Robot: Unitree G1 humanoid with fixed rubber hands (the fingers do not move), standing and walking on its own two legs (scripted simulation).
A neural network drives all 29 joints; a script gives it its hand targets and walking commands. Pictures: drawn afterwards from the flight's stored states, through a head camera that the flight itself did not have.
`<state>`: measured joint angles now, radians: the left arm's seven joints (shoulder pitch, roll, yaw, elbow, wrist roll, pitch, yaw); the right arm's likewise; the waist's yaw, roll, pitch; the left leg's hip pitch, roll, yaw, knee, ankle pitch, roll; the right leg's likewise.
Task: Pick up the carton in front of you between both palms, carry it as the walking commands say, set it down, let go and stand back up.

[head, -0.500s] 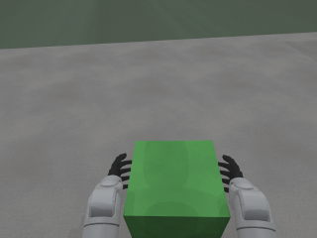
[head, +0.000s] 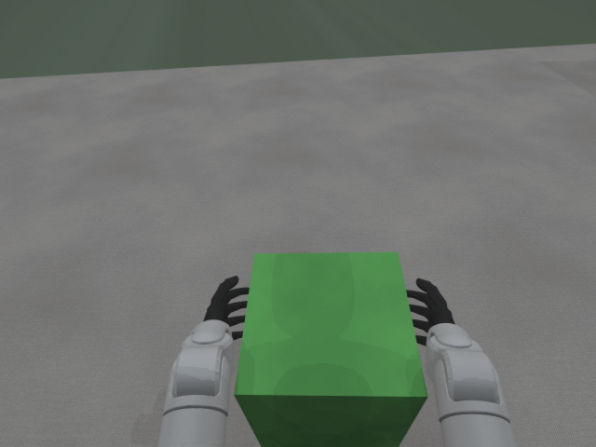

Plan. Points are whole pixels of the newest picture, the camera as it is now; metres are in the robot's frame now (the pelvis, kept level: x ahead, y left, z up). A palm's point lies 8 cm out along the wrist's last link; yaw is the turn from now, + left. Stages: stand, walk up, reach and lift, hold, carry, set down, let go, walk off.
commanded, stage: carry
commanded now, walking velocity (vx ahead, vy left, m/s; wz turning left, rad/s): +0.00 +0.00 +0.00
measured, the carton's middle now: (326, 355) +0.30 +0.00 -0.04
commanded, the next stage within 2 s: hold in 0.52 s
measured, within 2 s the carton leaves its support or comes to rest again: neither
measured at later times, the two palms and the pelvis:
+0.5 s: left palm (210, 331) +0.29 +0.16 +0.04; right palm (432, 335) +0.29 -0.14 +0.04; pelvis +0.00 +0.01 +0.00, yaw +0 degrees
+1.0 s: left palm (190, 353) +0.25 +0.17 +0.06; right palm (412, 315) +0.31 -0.12 +0.05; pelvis +0.00 -0.04 +0.01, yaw +13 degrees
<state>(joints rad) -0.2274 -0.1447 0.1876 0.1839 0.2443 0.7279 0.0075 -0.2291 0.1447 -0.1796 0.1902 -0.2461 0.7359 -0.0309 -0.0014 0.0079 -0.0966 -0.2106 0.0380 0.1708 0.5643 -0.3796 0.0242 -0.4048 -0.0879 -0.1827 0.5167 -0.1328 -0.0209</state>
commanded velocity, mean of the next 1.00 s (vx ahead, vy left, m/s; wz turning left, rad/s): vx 0.00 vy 0.00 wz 0.00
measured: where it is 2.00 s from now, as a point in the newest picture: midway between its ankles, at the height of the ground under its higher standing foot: outside the picture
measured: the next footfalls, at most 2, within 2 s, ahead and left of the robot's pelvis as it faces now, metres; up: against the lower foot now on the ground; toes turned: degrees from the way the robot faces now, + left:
none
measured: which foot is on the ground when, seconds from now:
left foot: down 0.00-1.00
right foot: down 0.00-1.00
